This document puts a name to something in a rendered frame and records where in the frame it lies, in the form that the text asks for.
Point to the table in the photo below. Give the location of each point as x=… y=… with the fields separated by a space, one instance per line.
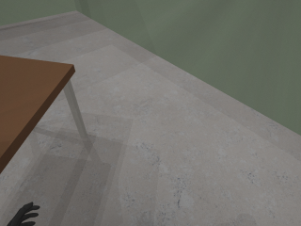
x=28 y=87

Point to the robot left hand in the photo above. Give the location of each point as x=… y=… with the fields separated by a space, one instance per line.
x=22 y=216

